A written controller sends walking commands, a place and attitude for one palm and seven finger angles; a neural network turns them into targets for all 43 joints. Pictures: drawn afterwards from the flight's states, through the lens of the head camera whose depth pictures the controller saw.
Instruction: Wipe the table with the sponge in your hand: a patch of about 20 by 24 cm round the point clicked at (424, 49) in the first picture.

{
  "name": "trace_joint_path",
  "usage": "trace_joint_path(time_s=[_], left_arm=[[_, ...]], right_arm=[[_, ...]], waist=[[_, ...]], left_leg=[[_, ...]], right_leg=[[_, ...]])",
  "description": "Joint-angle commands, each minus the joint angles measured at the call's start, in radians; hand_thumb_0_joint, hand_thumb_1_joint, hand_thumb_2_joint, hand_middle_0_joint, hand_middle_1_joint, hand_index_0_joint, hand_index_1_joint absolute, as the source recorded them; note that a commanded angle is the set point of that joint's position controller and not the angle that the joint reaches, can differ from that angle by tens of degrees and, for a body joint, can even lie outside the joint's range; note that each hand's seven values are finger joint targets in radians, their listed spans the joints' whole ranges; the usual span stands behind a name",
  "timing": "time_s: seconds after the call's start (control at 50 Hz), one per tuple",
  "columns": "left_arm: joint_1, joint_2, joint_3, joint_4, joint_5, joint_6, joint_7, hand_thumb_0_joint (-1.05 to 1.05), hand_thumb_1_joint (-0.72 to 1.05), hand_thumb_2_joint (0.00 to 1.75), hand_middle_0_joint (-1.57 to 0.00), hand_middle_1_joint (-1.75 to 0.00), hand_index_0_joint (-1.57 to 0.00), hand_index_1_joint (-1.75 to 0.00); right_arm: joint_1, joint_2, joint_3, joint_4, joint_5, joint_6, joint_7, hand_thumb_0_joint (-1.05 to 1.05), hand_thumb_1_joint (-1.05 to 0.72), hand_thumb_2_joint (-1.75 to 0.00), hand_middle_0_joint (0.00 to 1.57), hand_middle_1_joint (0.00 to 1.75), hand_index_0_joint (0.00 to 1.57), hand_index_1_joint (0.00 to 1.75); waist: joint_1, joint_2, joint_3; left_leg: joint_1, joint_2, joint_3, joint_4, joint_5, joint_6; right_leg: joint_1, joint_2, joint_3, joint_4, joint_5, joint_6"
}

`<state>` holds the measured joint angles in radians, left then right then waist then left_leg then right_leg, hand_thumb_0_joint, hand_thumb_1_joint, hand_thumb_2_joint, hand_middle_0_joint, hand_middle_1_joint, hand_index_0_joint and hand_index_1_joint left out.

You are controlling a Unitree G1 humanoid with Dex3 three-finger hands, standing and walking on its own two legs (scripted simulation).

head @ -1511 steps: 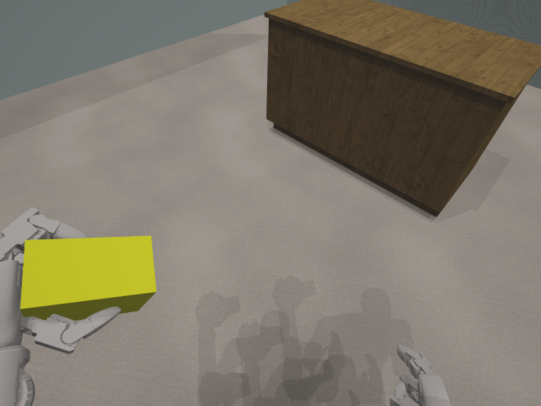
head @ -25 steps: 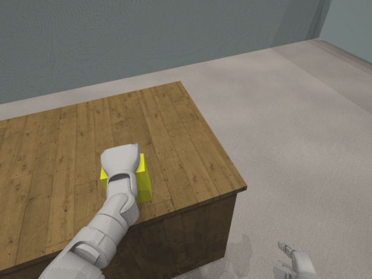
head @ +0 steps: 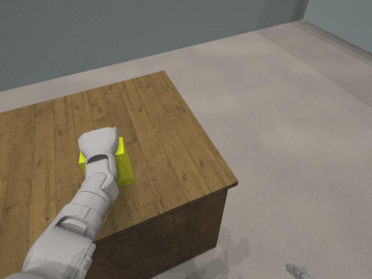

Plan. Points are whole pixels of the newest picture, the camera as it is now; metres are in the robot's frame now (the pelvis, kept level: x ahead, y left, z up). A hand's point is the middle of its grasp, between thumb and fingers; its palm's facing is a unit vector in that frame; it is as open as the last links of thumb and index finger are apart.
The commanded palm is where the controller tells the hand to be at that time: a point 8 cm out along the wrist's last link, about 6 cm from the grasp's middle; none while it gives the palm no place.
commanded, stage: wipe forward along the third lane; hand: left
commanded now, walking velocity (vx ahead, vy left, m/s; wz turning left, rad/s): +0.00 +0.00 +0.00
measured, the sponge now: (110, 170) +0.38 +0.22 -0.01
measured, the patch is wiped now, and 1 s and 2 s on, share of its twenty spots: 0.90 1.00 1.00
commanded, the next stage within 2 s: wipe back along the third lane in 0.74 s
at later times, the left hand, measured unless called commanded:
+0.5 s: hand (102, 144) +0.43 +0.24 +0.03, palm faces -0.10 -0.02 -1.00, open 10.3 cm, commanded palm +0.42 +0.24 +0.06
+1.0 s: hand (100, 136) +0.46 +0.26 +0.03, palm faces -0.08 +0.01 -1.00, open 10.3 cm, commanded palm +0.43 +0.24 +0.06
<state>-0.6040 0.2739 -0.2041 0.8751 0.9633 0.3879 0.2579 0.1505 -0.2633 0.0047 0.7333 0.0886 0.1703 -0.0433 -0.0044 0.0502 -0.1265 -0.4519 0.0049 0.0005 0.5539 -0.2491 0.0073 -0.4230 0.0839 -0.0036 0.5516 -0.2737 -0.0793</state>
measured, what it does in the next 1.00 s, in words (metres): stands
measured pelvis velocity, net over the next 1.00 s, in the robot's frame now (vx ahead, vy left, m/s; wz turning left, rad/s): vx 0.00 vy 0.05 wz -0.02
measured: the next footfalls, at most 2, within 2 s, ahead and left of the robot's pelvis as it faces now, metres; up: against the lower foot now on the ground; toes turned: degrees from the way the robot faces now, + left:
none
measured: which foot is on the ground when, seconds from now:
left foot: down 0.00-1.00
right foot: down 0.00-1.00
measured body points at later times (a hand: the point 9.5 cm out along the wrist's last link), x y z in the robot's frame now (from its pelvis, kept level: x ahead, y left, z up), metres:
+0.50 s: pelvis +0.00 +0.03 +0.00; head +0.04 +0.02 +0.44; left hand +0.44 +0.24 +0.09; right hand +0.12 -0.22 -0.13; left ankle +0.01 +0.13 -0.73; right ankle +0.00 -0.07 -0.73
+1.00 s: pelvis +0.00 +0.05 -0.01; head +0.06 +0.05 +0.44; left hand +0.46 +0.25 +0.08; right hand +0.05 -0.22 -0.15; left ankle +0.01 +0.13 -0.73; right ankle +0.00 -0.07 -0.73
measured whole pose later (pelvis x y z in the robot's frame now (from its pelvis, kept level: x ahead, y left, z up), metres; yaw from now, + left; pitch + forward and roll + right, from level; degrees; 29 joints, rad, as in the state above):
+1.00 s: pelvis +0.00 +0.05 -0.01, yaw -1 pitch +16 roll -2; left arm -0.93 0.31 -0.18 1.23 0.99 0.38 0.35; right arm 0.26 -0.25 -0.02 0.79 0.06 0.12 0.01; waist -0.08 0.04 -0.16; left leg -0.65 -0.02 0.02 0.66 -0.28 0.06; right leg -0.59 0.06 0.01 0.60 -0.28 -0.02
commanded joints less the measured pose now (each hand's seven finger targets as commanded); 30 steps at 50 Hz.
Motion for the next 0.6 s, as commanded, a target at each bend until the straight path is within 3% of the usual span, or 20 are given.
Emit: trace_joint_path(time_s=[0.0, 0.06, 0.1, 0.12, 0.14, 0.2, 0.26, 0.32, 0.44, 0.48, 0.52, 0.58], left_arm=[[-0.273, 0.188, 0.039, -0.007, 0.027, 0.007, 0.021, 0.00, 0.10, 1.30, -1.20, -1.60, -1.20, -1.60], [-0.295, 0.187, 0.052, -0.010, 0.022, 0.001, 0.024, 0.00, 0.10, 1.30, -1.20, -1.60, -1.20, -1.60], [-0.313, 0.165, 0.025, 0.016, 0.028, 0.002, 0.029, 0.00, 0.10, 1.30, -1.20, -1.60, -1.20, -1.60], [-0.322, 0.195, 0.048, 0.029, 0.035, 0.003, 0.033, 0.00, 0.10, 1.30, -1.20, -1.60, -1.20, -1.60], [-0.345, 0.165, 0.020, 0.033, 0.037, 0.003, 0.033, 0.00, 0.10, 1.30, -1.20, -1.60, -1.20, -1.60], [-0.356, 0.163, 0.029, 0.054, 0.037, 0.001, 0.044, 0.00, 0.10, 1.30, -1.20, -1.60, -1.20, -1.60], [-0.424, 0.153, 0.027, 0.073, 0.032, 0.005, 0.049, 0.00, 0.10, 1.30, -1.20, -1.60, -1.20, -1.60], [-0.446, 0.144, 0.012, 0.107, 0.039, 0.012, 0.058, 0.00, 0.10, 1.30, -1.20, -1.60, -1.20, -1.60], [-0.529, 0.186, 0.036, 0.174, 0.046, 0.016, 0.068, 0.00, 0.10, 1.30, -1.20, -1.60, -1.20, -1.60], [-0.528, 0.218, 0.058, 0.195, 0.050, 0.012, 0.068, 0.00, 0.10, 1.30, -1.20, -1.60, -1.20, -1.60], [-0.531, 0.182, 0.034, 0.204, 0.054, 0.009, 0.069, 0.00, 0.10, 1.30, -1.20, -1.60, -1.20, -1.60], [-0.570, 0.201, 0.047, 0.213, 0.054, 0.001, 0.072, 0.00, 0.10, 1.30, -1.20, -1.60, -1.20, -1.60]], right_arm=[[-0.089, -0.118, -0.039, -0.127, 0.000, -0.037, -0.005, 0.00, -0.90, -0.90, 0.20, 0.30, 0.20, 0.30], [-0.088, -0.114, -0.042, -0.131, 0.000, -0.035, -0.001, 0.00, -0.90, -0.90, 0.20, 0.30, 0.20, 0.30], [-0.075, -0.115, -0.041, -0.124, -0.003, -0.034, 0.000, 0.00, -0.90, -0.90, 0.20, 0.30, 0.20, 0.30], [-0.070, -0.120, -0.041, -0.117, -0.004, -0.032, -0.001, 0.00, -0.90, -0.90, 0.20, 0.30, 0.20, 0.30], [-0.070, -0.118, -0.040, -0.120, -0.004, -0.031, 0.000, 0.00, -0.90, -0.90, 0.20, 0.30, 0.20, 0.30], [-0.057, -0.117, -0.045, -0.113, -0.009, -0.033, 0.003, 0.00, -0.90, -0.90, 0.20, 0.30, 0.20, 0.30], [-0.056, -0.116, -0.044, -0.105, -0.008, -0.032, 0.005, 0.00, -0.90, -0.90, 0.20, 0.30, 0.20, 0.30], [-0.037, -0.115, -0.043, -0.095, -0.013, -0.031, 0.007, 0.00, -0.90, -0.90, 0.20, 0.30, 0.20, 0.30], [-0.002, -0.124, -0.042, -0.077, -0.020, -0.034, 0.009, 0.00, -0.90, -0.90, 0.20, 0.30, 0.20, 0.30], [0.011, -0.129, -0.043, -0.073, -0.021, -0.035, 0.009, 0.00, -0.90, -0.90, 0.20, 0.30, 0.20, 0.30], [0.023, -0.125, -0.048, -0.074, -0.022, -0.039, 0.015, 0.00, -0.90, -0.90, 0.20, 0.30, 0.20, 0.30], [0.042, -0.131, -0.050, -0.069, -0.025, -0.042, 0.019, 0.00, -0.90, -0.90, 0.20, 0.30, 0.20, 0.30]], waist=[[-0.011, -0.144, -0.181], [-0.006, -0.134, -0.222], [-0.021, -0.131, -0.201], [-0.020, -0.140, -0.209], [-0.030, -0.140, -0.204], [-0.027, -0.127, -0.235], [-0.041, -0.139, -0.234], [-0.048, -0.107, -0.236], [-0.066, -0.110, -0.254], [-0.060, -0.111, -0.270], [-0.067, -0.099, -0.279], [-0.073, -0.088, -0.294]], left_leg=[[0.016, -0.036, 0.013, -0.022, 0.072, 0.047], [0.031, -0.034, 0.010, -0.019, 0.107, 0.046], [0.033, -0.032, 0.015, -0.016, 0.097, 0.047], [0.032, -0.030, 0.011, -0.014, 0.103, 0.045], [0.032, -0.031, 0.012, -0.014, 0.102, 0.045], [0.046, -0.027, 0.009, -0.006, 0.125, 0.045], [0.044, -0.021, 0.002, -0.006, 0.134, 0.045], [0.051, -0.020, 0.002, -0.003, 0.126, 0.042], [0.040, -0.011, -0.005, 0.007, 0.129, 0.042], [0.034, -0.010, -0.014, 0.010, 0.140, 0.040], [0.041, -0.008, -0.009, 0.016, 0.145, 0.041], [0.040, -0.003, -0.016, 0.019, 0.152, 0.040]], right_leg=[[0.139, -0.072, 0.102, -0.104, 0.249, 0.043], [0.148, -0.069, 0.092, -0.093, 0.288, 0.039], [0.124, -0.070, 0.084, -0.097, 0.276, 0.042], [0.121, -0.068, 0.081, -0.092, 0.279, 0.040], [0.112, -0.068, 0.074, -0.090, 0.280, 0.041], [0.102, -0.065, 0.060, -0.078, 0.290, 0.039], [0.083, -0.063, 0.051, -0.074, 0.291, 0.038], [0.055, -0.059, 0.039, -0.071, 0.260, 0.038], [0.030, -0.053, 0.028, -0.059, 0.243, 0.038], [0.029, -0.051, 0.023, -0.048, 0.239, 0.036], [0.016, -0.048, 0.019, -0.048, 0.243, 0.037], [0.002, -0.044, 0.015, -0.038, 0.237, 0.035]])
